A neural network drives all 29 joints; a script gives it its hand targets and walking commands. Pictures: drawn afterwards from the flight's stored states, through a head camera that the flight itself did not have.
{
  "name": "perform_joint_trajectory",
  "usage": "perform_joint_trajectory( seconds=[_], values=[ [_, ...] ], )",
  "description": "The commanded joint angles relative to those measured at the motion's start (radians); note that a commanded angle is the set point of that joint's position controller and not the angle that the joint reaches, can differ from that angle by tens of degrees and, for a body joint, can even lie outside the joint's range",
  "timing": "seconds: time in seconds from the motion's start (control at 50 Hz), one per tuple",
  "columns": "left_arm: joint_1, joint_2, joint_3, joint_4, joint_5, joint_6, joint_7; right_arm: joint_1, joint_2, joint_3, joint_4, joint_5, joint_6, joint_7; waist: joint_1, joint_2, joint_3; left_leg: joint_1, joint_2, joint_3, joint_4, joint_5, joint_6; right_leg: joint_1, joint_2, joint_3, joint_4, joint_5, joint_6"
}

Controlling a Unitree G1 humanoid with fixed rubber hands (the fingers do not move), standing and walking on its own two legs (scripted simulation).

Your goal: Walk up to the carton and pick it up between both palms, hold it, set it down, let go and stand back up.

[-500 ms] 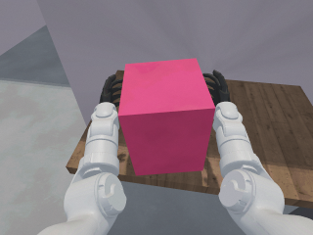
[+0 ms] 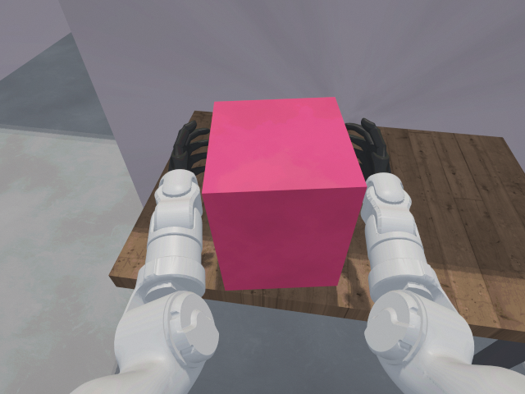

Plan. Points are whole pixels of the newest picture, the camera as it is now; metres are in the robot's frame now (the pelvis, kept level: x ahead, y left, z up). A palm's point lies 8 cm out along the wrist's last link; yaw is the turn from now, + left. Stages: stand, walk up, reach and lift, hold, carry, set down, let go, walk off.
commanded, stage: set down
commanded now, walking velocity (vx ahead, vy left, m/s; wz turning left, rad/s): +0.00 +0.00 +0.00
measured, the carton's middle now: (278, 197) +0.43 -0.01 +0.07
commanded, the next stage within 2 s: none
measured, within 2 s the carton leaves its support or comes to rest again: rests again in 0.28 s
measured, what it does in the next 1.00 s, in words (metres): stands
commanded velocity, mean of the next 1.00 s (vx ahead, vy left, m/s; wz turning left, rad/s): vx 0.00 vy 0.00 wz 0.00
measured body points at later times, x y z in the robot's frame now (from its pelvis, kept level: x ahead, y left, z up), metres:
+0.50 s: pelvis +0.00 +0.00 +0.00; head +0.03 +0.02 +0.44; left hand +0.46 +0.15 +0.12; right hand +0.45 -0.15 +0.12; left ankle +0.02 +0.10 -0.75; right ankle -0.02 -0.11 -0.75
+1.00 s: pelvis -0.02 -0.01 -0.01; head +0.01 +0.01 +0.43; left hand +0.45 +0.18 +0.14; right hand +0.45 -0.20 +0.16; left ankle +0.02 +0.10 -0.75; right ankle -0.02 -0.10 -0.75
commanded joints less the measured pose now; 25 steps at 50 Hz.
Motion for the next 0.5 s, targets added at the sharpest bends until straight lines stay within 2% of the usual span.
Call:
perform_joint_trajectory(
  seconds=[0.0, 0.06, 0.12, 0.18, 0.26, 0.32, 0.36, 0.38, 0.42, 0.44, 0.48],
  values=[
    [-0.374, -0.250, -0.131, 0.023, 0.005, -0.006, -0.059, -0.436, 0.303, 0.222, 0.027, -0.010, -0.002, 0.119, 0.026, 0.021, -0.328, 0.301, 0.026, 0.006, 0.030, 0.163, 0.008, -0.099, -0.004, -0.091, -0.040, 0.181, 0.089],
    [-0.367, -0.238, -0.133, 0.013, 0.007, -0.006, -0.058, -0.426, 0.287, 0.226, 0.015, 0.001, 0.003, 0.120, 0.028, 0.026, -0.326, 0.302, 0.024, 0.008, 0.035, 0.171, 0.009, -0.109, -0.003, -0.087, -0.039, 0.188, 0.087],
    [-0.358, -0.185, -0.102, 0.024, 0.011, -0.009, -0.052, -0.416, 0.254, 0.230, 0.013, 0.003, 0.011, 0.112, 0.040, 0.005, -0.310, 0.280, 0.019, 0.014, 0.029, 0.155, 0.019, -0.090, -0.005, -0.079, -0.037, 0.196, 0.095],
    [-0.373, -0.148, -0.114, 0.008, -0.011, -0.021, -0.040, -0.406, 0.213, 0.227, 0.007, 0.015, 0.011, 0.099, 0.033, 0.010, -0.342, 0.282, 0.017, 0.015, 0.036, 0.170, 0.015, -0.091, -0.004, -0.077, -0.031, 0.227, 0.096],
    [-0.372, 0.052, -0.097, 0.013, -0.039, -0.043, 0.024, -0.388, 0.021, 0.226, 0.017, 0.075, 0.015, 0.056, 0.053, 0.014, -0.368, 0.274, 0.020, 0.017, 0.053, 0.197, 0.011, -0.121, 0.004, -0.062, -0.031, 0.225, 0.091],
    [-0.423, 0.132, -0.205, 0.017, -0.140, -0.078, 0.090, -0.411, -0.071, 0.307, 0.049, 0.175, 0.012, 0.002, 0.047, 0.042, -0.440, 0.222, 0.024, 0.016, 0.075, 0.198, 0.003, -0.138, 0.007, -0.045, -0.013, 0.266, 0.084],
    [-0.470, 0.199, -0.275, 0.049, -0.220, -0.102, 0.129, -0.451, -0.143, 0.357, 0.074, 0.248, 0.008, -0.038, 0.031, 0.055, -0.511, 0.173, 0.025, 0.008, 0.101, 0.201, -0.005, -0.159, 0.008, -0.029, 0.002, 0.313, 0.074],
    [-0.487, 0.227, -0.293, 0.100, -0.246, -0.107, 0.140, -0.469, -0.151, 0.392, 0.106, 0.282, 0.014, -0.053, 0.036, 0.047, -0.522, 0.131, 0.026, 0.003, 0.108, 0.174, 0.000, -0.159, 0.005, -0.018, 0.010, 0.315, 0.069],
    [-0.524, 0.279, -0.340, 0.132, -0.314, -0.127, 0.161, -0.498, -0.223, 0.424, 0.126, 0.346, 0.009, -0.081, 0.028, 0.063, -0.617, 0.095, 0.033, -0.007, 0.134, 0.183, -0.009, -0.163, 0.005, -0.011, 0.034, 0.360, 0.059],
    [-0.538, 0.299, -0.358, 0.158, -0.343, -0.140, 0.168, -0.514, -0.242, 0.445, 0.136, 0.375, 0.004, -0.092, 0.033, 0.059, -0.657, 0.080, 0.039, -0.016, 0.151, 0.194, -0.013, -0.167, 0.003, -0.008, 0.044, 0.378, 0.053],
    [-0.568, 0.331, -0.409, 0.207, -0.399, -0.163, 0.179, -0.532, -0.289, 0.482, 0.173, 0.432, -0.001, -0.113, 0.023, 0.071, -0.725, 0.090, 0.045, -0.028, 0.184, 0.245, -0.028, -0.198, 0.008, -0.010, 0.058, 0.416, 0.044]
  ],
)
